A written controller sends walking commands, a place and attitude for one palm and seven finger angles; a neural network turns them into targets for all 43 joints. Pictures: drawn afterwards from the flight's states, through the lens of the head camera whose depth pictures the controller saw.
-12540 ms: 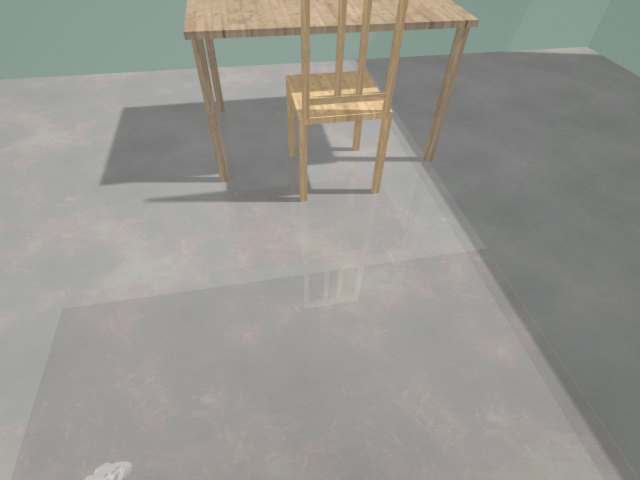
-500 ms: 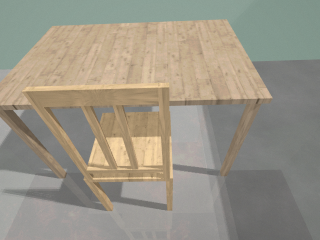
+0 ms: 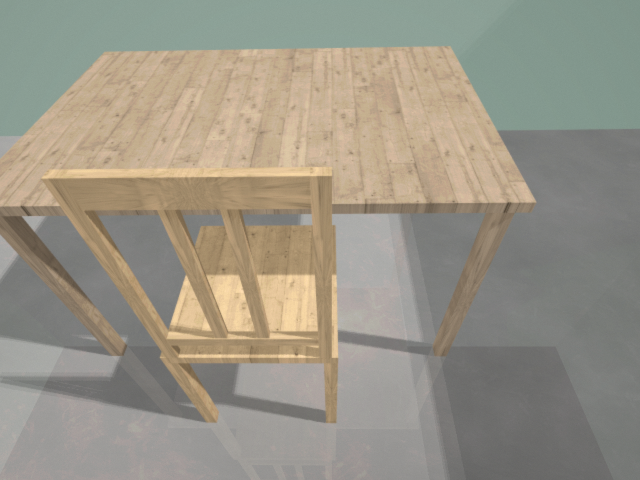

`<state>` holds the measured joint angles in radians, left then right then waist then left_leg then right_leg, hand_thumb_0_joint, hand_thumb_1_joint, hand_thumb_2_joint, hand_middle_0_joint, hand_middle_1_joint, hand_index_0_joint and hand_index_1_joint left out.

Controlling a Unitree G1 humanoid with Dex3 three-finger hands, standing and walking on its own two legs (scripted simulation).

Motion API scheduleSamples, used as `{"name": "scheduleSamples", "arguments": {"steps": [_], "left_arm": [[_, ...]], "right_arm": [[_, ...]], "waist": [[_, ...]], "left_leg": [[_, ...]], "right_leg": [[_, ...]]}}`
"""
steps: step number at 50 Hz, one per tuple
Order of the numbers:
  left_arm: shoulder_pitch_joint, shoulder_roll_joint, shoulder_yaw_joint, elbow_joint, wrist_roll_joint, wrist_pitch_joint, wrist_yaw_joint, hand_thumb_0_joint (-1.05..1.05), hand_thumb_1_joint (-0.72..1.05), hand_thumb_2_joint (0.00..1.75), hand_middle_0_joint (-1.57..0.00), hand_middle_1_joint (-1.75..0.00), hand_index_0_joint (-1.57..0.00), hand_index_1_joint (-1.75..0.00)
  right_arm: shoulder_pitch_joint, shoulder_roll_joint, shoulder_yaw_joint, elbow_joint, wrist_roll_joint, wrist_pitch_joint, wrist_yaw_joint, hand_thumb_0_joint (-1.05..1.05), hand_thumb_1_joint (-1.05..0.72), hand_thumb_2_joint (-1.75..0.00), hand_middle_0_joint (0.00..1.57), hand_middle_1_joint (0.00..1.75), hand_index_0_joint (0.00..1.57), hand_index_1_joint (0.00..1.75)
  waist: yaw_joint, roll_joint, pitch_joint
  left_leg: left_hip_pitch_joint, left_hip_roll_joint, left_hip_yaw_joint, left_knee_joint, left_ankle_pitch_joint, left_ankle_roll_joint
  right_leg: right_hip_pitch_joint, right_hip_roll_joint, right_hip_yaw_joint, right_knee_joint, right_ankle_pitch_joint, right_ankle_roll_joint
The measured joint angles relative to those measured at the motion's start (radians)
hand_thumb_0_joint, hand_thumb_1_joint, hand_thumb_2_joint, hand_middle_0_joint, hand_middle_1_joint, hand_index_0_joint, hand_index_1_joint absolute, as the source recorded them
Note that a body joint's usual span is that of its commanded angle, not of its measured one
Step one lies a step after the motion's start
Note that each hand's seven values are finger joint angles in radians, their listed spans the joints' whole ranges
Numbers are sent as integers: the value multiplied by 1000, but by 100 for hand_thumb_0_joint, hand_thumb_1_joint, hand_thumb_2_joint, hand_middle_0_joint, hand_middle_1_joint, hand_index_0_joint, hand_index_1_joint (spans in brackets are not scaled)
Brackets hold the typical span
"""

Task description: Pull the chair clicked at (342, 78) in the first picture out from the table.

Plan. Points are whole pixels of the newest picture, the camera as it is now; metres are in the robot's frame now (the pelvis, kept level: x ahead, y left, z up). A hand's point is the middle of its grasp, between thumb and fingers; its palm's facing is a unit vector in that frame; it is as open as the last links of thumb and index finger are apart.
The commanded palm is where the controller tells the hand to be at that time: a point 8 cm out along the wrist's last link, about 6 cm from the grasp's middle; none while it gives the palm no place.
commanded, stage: look again from close up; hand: left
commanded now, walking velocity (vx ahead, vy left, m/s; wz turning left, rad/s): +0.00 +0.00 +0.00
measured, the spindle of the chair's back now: (199, 283) +0.43 +0.24 -0.06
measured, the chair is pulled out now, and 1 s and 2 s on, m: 0.00 0.00 0.00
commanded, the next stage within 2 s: raise the hand toward the chair's back in 1.36 s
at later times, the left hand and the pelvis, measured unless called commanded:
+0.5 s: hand out of the picture -0.02 +0.17 -0.17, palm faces +0.04 -0.98 -0.18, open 7.3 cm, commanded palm none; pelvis -0.01 +0.00 +0.00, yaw +0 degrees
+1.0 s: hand out of the picture -0.02 +0.17 -0.17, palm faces +0.03 -0.98 -0.18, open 7.3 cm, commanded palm none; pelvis -0.01 +0.01 +0.00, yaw -1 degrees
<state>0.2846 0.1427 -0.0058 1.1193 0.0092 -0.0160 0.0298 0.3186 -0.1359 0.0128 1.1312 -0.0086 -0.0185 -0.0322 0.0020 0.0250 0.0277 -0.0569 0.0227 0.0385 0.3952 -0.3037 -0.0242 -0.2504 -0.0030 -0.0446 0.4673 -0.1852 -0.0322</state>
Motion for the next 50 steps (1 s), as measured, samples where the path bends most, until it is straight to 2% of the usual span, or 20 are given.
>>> {"name": "scheduleSamples", "arguments": {"steps": [25, 50], "left_arm": [[31, -17, 3, 1, 0, 2, 0, 0, 92, 90, -20, -29, -20, -30], [42, -26, 1, -4, 2, 1, 5, 0, 92, 90, -20, -29, -20, -30]], "right_arm": [[64, 28, -1, 22, 1, -3, -3, 1, -91, -90, 20, 30, 19, 30], [40, 39, -1, 15, 5, -10, -8, 1, -91, -90, 20, 30, 19, 30]], "waist": [[-1, -21, -1], [2, -20, 1]], "left_leg": [[-24, -2, 5, 12, 6, 6], [-17, -8, 17, 16, -2, 14]], "right_leg": [[-13, -1, 5, -15, 23, 4], [-14, -5, 19, -4, 17, 12]]}}
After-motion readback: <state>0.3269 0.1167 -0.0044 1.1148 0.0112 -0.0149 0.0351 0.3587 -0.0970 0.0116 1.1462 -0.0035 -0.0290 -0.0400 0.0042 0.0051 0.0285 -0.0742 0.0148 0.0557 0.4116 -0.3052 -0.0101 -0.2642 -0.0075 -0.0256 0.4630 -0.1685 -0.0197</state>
